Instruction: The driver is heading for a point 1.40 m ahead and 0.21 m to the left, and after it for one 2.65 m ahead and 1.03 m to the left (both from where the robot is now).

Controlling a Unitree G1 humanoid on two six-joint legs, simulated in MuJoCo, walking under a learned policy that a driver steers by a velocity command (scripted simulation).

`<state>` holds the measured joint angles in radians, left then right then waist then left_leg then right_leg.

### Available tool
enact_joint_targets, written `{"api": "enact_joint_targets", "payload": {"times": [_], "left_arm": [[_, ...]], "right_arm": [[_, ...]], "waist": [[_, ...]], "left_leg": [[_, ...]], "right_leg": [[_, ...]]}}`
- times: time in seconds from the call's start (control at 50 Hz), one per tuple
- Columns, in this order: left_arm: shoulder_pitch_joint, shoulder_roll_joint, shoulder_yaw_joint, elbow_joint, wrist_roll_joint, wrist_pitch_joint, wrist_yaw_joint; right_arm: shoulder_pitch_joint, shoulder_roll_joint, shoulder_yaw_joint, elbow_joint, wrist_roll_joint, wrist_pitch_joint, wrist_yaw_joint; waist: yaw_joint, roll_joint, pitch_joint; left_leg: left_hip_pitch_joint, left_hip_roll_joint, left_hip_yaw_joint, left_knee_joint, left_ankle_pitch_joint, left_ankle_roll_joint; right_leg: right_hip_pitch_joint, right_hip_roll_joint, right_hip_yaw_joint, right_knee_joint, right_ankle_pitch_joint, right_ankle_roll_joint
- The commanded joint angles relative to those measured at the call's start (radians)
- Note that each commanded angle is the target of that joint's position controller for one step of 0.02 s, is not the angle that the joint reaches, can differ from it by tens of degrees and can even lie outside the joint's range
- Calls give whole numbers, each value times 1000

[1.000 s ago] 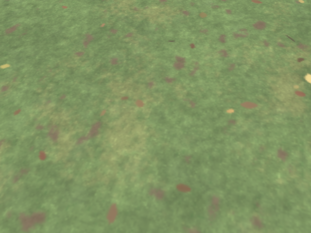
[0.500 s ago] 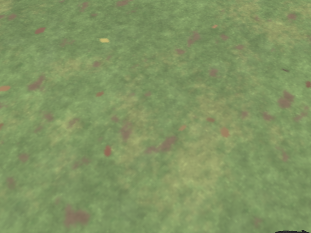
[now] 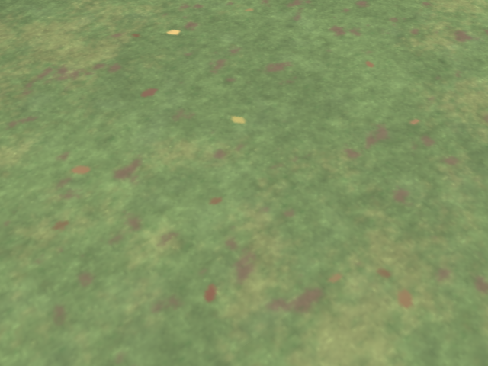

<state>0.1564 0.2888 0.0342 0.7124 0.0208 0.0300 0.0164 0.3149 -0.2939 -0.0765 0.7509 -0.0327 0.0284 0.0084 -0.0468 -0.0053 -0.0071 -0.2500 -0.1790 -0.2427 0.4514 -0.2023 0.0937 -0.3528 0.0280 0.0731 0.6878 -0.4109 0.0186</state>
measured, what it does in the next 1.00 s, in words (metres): walks ahead: right foot, then left foot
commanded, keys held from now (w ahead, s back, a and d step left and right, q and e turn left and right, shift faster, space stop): w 1.00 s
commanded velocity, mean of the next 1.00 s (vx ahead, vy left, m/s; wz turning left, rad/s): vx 0.45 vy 0.00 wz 0.13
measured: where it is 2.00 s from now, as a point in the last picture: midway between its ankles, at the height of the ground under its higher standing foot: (215, 212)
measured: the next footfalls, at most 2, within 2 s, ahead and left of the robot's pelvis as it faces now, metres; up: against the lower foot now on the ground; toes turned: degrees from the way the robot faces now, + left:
right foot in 0.04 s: +0.05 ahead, -0.12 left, +0.00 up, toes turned +6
left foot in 0.48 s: +0.32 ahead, +0.11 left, +0.00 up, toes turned +7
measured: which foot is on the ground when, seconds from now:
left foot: down 0.00-0.04, up 0.06-0.46, down 0.48-1.00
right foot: up 0.00-0.02, down 0.04-0.50, up 0.52-0.98, down 1.00-1.00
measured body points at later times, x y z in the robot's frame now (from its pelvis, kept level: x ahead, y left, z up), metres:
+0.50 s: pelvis +0.19 +0.01 -0.02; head +0.23 +0.02 +0.43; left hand +0.09 +0.26 -0.15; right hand +0.44 -0.19 -0.11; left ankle +0.28 +0.10 -0.74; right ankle +0.01 -0.12 -0.73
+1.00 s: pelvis +0.47 +0.03 -0.02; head +0.50 +0.02 +0.43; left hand +0.66 +0.27 -0.11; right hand +0.42 -0.23 -0.16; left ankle +0.28 +0.10 -0.74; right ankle +0.60 -0.05 -0.74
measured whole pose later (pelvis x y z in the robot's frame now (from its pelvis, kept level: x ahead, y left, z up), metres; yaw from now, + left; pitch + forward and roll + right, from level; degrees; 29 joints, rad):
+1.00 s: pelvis +0.47 +0.03 -0.02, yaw +5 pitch +1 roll +2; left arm 0.03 0.23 0.02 0.76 0.03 -0.05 -0.03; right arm 0.46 -0.23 -0.03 1.01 -0.02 -0.08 -0.01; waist -0.07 -0.01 0.05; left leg 0.14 -0.07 0.03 0.28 -0.41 0.05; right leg -0.48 -0.02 -0.08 0.53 -0.10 -0.09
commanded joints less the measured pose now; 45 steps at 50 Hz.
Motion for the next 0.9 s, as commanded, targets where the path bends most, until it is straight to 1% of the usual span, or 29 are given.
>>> {"api": "enact_joint_targets", "payload": {"times": [0.02, 0.04, 0.06, 0.08, 0.1, 0.12, 0.14, 0.16, 0.24, 0.3, 0.34, 0.36, 0.4, 0.42, 0.44, 0.46, 0.48, 0.5, 0.52, 0.54, 0.56, 0.58, 0.6, 0.62, 0.66, 0.7, 0.76, 0.82, 0.9], "left_arm": [[92, 64, 15, -35, -8, -49, 14], [145, 118, 27, -18, 2, -60, 27], [200, 205, 40, -30, 15, -64, 33], [194, 262, 63, -1, 28, -61, 26], [169, 191, 52, 7, 18, -66, 15], [130, 136, 38, 7, 5, -73, 5], [113, 120, 34, 5, 2, -79, -1], [128, 109, 31, 16, 1, -86, -2], [231, 104, 36, 75, -10, -110, -19], [283, 89, 33, 112, -13, -111, -24], [324, 97, 34, 137, -11, -111, -23], [341, 107, 36, 149, -8, -110, -22], [354, 125, 38, 167, -6, -107, -18], [344, 132, 38, 173, -7, -106, -16], [338, 137, 38, 179, -9, -105, -14], [329, 137, 35, 185, -16, -102, -12], [319, 124, 28, 177, -22, -104, -11], [334, 29, 1, 118, -42, -108, -22], [351, 64, 16, 122, -28, -101, -13], [280, 117, 33, 114, -7, -95, -12], [237, 85, 24, 104, -6, -102, -22], [230, 63, 21, 111, -6, -100, -28], [239, 59, 22, 116, 6, -89, -34], [264, 43, 18, 134, 14, -77, -42], [251, 34, 19, 131, 18, -65, -52], [165, 31, 20, 104, 20, -60, -58], [24, 21, 15, 58, 15, -62, -59], [-86, 2, 3, 25, 8, -66, -61], [-174, 19, 3, -10, 7, -70, -55]], "right_arm": [[-58, -142, -37, -58, 9, -15, 0], [-56, -86, -23, -68, 18, -24, -6], [-38, 3, 4, -91, 29, -37, -7], [-100, -87, -11, -108, -4, -47, -7], [-102, -110, -17, -95, -13, -53, -2], [-73, -108, -16, -66, -9, -56, 11], [-46, -105, -16, -45, -7, -55, 22], [-42, -103, -15, -34, -13, -54, 32], [-155, -71, 3, -62, -14, -56, 42], [-276, -37, 26, -93, -15, -56, 50], [-355, -9, 43, -115, -8, -59, 57], [-375, -7, 47, -120, -5, -60, 58], [-369, -19, 48, -118, -1, -63, 52], [-336, -30, 43, -108, 0, -65, 43], [-267, -46, 36, -84, -2, -68, 33], [-135, -65, 26, -38, -5, -76, 21], [18, -107, 9, 8, -19, -86, 7], [162, -210, -17, 23, -41, -88, -10], [161, -219, -21, 38, -7, -78, -7], [70, -170, -10, 37, 16, -74, -3], [-3, -110, 5, 32, 17, -79, -1], [-43, -70, 16, 35, 14, -86, 0], [-55, -51, 23, 47, 16, -94, -3], [-59, -41, 27, 55, 14, -101, -4], [-28, -53, 24, 79, 20, -117, -2], [0, -65, 20, 103, 26, -123, -1], [42, -55, 23, 133, 27, -124, 1], [92, -65, 23, 164, 26, -127, 1], [151, -82, 22, 206, 18, -123, -11]], "waist": [[102, 92, 23], [116, -23, 19], [122, -208, -47], [113, -154, 81], [78, -78, 142], [54, -68, 152], [42, -106, 130], [48, -133, 113], [83, -118, 93], [114, -124, 95], [138, -128, 100], [142, -130, 101], [127, -134, 98], [100, -133, 83], [62, -128, 47], [-5, -99, -24], [-73, -78, -116], [-106, 115, -275], [-78, 198, -321], [-43, 98, -152], [-15, 74, -47], [20, 69, 12], [48, 92, 40], [66, 93, 43], [78, 83, 44], [72, 72, 76], [48, 60, 106], [19, 59, 107], [1, 52, 114]], "left_leg": [[-119, 187, -300, -89, -331, 92], [-275, 118, -200, 55, -415, 32], [-396, -15, 15, 345, -419, -25], [-528, 11, 46, 450, -328, -25], [-527, 73, 17, 500, -240, -29], [-503, 86, 25, 508, -172, -44], [-473, 89, 45, 518, -127, -60], [-459, 92, 72, 545, -91, -70], [-506, 133, 143, 521, -14, -91], [-479, 181, 252, 379, 30, -106], [-410, 183, 301, 263, 40, -100], [-373, 177, 317, 218, 33, -90], [-285, 159, 336, 152, 19, -56], [-211, 139, 341, 125, 5, -34], [-110, 113, 344, 90, -4, -11], [61, 92, 345, 20, 35, 18], [305, 167, 267, 10, 37, 52], [603, 476, -128, -34, -177, 141], [577, 616, -467, -168, -153, 207], [445, 558, -334, -170, -145, 196], [316, 510, -206, -202, -79, 182], [220, 448, -106, -238, -18, 144], [153, 408, -43, -262, 35, 122], [119, 381, 4, -284, 76, 115], [107, 370, 46, -315, 156, 130], [108, 363, 79, -355, 158, 140], [128, 336, 133, -368, 223, 131], [155, 330, 173, -353, 325, 113], [286, 377, 168, -312, 436, 101]], "right_leg": [[228, 21, -34, -317, 90, -44], [383, -103, 86, -395, 25, -70], [486, -369, 437, -520, -267, -140], [357, -423, 627, -571, -361, -219], [306, -393, 560, -555, -341, -228], [298, -319, 442, -549, -251, -196], [304, -263, 342, -548, -141, -169], [309, -232, 274, -547, -34, -165], [368, -214, 157, -532, 306, -184], [374, -197, 92, -523, 487, -188], [357, -196, 64, -510, 570, -184], [355, -204, 60, -501, 604, -183], [356, -234, 61, -472, 707, -179], [354, -244, 51, -429, 829, -171], [361, -241, 35, -348, 985, -158], [341, -215, -5, -196, 1066, -138], [203, -185, -33, -4, 930, -120], [-89, -89, -95, 342, 479, -78], [-221, 23, -66, 555, -83, -81], [-285, -42, -13, 595, -22, -95], [-287, -77, -13, 554, 42, -100], [-254, -109, -24, 485, 78, -99], [-216, -124, -32, 441, 92, -88], [-183, -128, -40, 423, 106, -77], [-192, -129, -62, 394, 139, -61], [-261, -147, -76, 338, 206, -42], [-312, -151, -97, 189, 322, -21], [-266, -125, -125, 35, 414, -25], [-254, -93, -135, -75, 399, -66]]}}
